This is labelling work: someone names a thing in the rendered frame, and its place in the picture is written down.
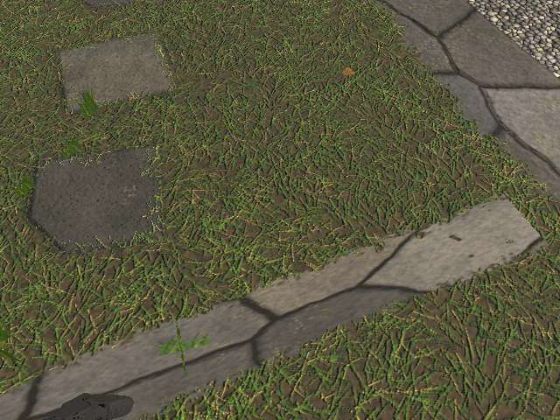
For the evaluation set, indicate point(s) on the left robot hand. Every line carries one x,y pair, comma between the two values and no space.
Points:
101,407

